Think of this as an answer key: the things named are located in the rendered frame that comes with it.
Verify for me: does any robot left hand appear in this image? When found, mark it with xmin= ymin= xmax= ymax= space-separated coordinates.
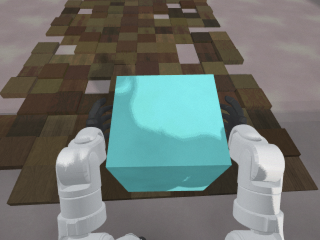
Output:
xmin=86 ymin=97 xmax=113 ymax=140

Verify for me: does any robot right upper arm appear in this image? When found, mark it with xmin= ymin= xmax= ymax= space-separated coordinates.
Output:
xmin=225 ymin=230 xmax=277 ymax=240

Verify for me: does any robot right forearm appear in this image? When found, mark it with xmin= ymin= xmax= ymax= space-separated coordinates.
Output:
xmin=228 ymin=124 xmax=285 ymax=240

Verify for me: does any robot left forearm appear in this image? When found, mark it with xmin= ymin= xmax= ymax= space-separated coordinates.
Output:
xmin=55 ymin=127 xmax=107 ymax=240

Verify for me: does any carton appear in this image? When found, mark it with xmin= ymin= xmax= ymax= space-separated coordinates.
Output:
xmin=105 ymin=74 xmax=232 ymax=192

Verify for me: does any robot right hand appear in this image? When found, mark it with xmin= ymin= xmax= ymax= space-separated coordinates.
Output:
xmin=219 ymin=95 xmax=247 ymax=142

